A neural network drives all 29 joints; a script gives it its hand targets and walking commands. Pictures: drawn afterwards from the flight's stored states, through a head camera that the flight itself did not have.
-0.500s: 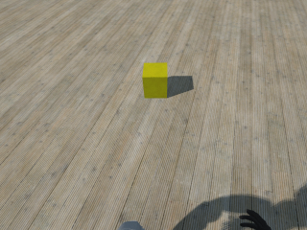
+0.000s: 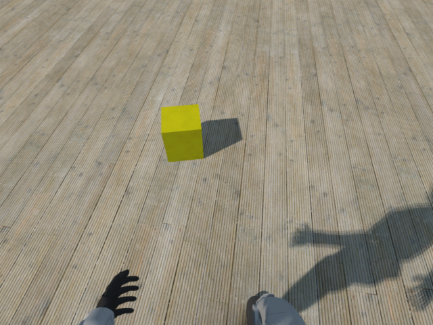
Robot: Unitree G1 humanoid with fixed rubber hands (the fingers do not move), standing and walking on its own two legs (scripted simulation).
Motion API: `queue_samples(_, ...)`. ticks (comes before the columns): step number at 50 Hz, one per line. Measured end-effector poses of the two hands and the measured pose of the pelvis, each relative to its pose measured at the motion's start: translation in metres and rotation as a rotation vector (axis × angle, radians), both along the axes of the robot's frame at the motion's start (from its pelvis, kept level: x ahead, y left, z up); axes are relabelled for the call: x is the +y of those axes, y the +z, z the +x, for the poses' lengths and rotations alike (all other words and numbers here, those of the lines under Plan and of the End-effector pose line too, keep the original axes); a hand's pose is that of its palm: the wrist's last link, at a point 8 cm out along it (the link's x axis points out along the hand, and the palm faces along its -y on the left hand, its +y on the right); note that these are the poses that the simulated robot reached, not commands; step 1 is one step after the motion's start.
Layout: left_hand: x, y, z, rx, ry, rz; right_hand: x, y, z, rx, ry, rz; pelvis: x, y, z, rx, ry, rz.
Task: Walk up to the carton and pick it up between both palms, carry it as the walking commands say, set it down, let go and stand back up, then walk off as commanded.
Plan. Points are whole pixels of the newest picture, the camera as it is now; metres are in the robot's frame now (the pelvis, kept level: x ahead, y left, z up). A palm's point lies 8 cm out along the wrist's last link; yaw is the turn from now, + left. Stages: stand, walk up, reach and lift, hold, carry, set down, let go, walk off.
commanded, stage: walk up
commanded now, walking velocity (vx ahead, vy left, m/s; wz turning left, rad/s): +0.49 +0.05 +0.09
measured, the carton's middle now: (183, 133) +1.16 +0.10 -0.65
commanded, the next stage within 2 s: none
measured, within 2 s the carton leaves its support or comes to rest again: neither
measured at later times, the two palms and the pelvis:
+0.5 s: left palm out of the picture +0.16 +0.27 -0.13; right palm (287, 195) +0.40 -0.19 -0.11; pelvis +0.24 +0.03 +0.00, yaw +0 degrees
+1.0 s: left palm (120, 146) +0.63 +0.25 -0.13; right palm (286, 205) +0.38 -0.19 -0.12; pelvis +0.48 +0.04 +0.00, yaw +1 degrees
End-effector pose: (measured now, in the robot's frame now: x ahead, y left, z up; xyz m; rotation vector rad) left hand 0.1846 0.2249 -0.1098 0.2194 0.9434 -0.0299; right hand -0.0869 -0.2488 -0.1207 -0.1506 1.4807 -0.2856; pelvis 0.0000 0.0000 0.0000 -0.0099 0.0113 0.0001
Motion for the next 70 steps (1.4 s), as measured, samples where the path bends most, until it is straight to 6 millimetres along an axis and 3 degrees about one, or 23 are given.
queue_samples(3, -0.012, -0.002, 0.051, -0.077, 0.014, 0.047, -0.012, -0.024, 0.026, 0.061, 0.008, 0.036, -0.017, -0.018, 0.038, 0.008, 0.010, 0.019)
queue_samples(5, -0.010, -0.005, 0.052, -0.044, 0.039, 0.080, -0.020, -0.031, 0.065, 0.030, 0.028, 0.049, -0.024, -0.018, 0.056, 0.010, 0.014, 0.017)
queue_samples(9, 0.007, -0.001, 0.009, 0.129, 0.147, 0.136, -0.030, -0.029, 0.165, -0.100, 0.093, 0.065, -0.026, -0.003, 0.093, -0.003, 0.018, 0.030)
queue_samples(14, 0.022, 0.009, -0.043, 0.308, 0.258, 0.159, -0.021, -0.019, 0.272, -0.205, 0.178, 0.105, -0.020, 0.009, 0.137, -0.017, 0.012, 0.045)
queue_samples(19, 0.029, 0.009, -0.062, 0.437, 0.332, 0.138, 0.007, -0.007, 0.370, -0.301, 0.260, 0.131, -0.003, 0.013, 0.181, -0.022, 0.007, 0.040)
queue_samples(23, 0.039, -0.004, -0.045, 0.493, 0.355, 0.087, 0.040, 0.004, 0.450, -0.397, 0.316, 0.121, 0.018, 0.008, 0.221, -0.014, 0.011, 0.020)
queue_samples(27, 0.064, -0.035, 0.000, 0.516, 0.337, 0.047, 0.064, 0.005, 0.515, -0.483, 0.343, 0.049, 0.047, -0.010, 0.267, -0.004, 0.001, 0.000)
queue_samples(30, 0.082, -0.042, 0.062, 0.463, 0.285, 0.041, 0.065, 0.010, 0.515, -0.448, 0.299, 0.004, 0.059, -0.008, 0.293, -0.009, 0.002, -0.004)
queue_samples(34, 0.093, -0.035, 0.157, 0.342, 0.220, 0.020, 0.059, 0.021, 0.481, -0.313, 0.203, -0.037, 0.066, 0.007, 0.330, -0.015, 0.009, -0.019)
queue_samples(39, 0.090, -0.027, 0.255, 0.258, 0.156, -0.007, 0.061, 0.025, 0.443, -0.154, 0.091, -0.042, 0.068, 0.015, 0.374, -0.024, 0.016, -0.031)
queue_samples(42, 0.080, -0.023, 0.307, 0.219, 0.125, -0.021, 0.067, 0.024, 0.431, -0.074, 0.040, -0.025, 0.064, 0.016, 0.401, -0.029, 0.020, -0.032)
queue_samples(46, 0.056, -0.019, 0.375, 0.167, 0.086, -0.041, 0.070, 0.019, 0.437, 0.001, -0.002, 0.006, 0.053, 0.013, 0.437, -0.028, 0.021, -0.028)
queue_samples(50, 0.027, -0.018, 0.443, 0.111, 0.051, -0.033, 0.061, 0.002, 0.463, 0.057, -0.026, 0.035, 0.036, 0.003, 0.478, -0.014, 0.011, -0.010)
queue_samples(53, 0.014, -0.024, 0.485, 0.055, 0.066, 0.012, 0.048, -0.023, 0.488, 0.105, -0.026, 0.068, 0.019, -0.015, 0.513, -0.005, 0.011, 0.017)
queue_samples(56, 0.015, -0.022, 0.486, 0.084, 0.113, 0.059, 0.035, -0.035, 0.536, 0.068, -0.004, 0.084, 0.010, -0.016, 0.532, 0.000, 0.024, 0.015)
queue_samples(62, 0.038, -0.001, 0.421, 0.262, 0.246, 0.151, 0.019, -0.034, 0.639, -0.056, 0.092, 0.114, 0.007, 0.003, 0.561, -0.018, 0.034, 0.053)
queue_samples(66, 0.046, 0.007, 0.385, 0.355, 0.301, 0.167, 0.021, -0.029, 0.686, -0.101, 0.141, 0.128, 0.011, 0.010, 0.576, -0.021, 0.030, 0.065)
queue_samples(70, 0.052, 0.008, 0.366, 0.418, 0.336, 0.156, 0.033, -0.022, 0.724, -0.145, 0.176, 0.130, 0.022, 0.014, 0.591, -0.018, 0.028, 0.064)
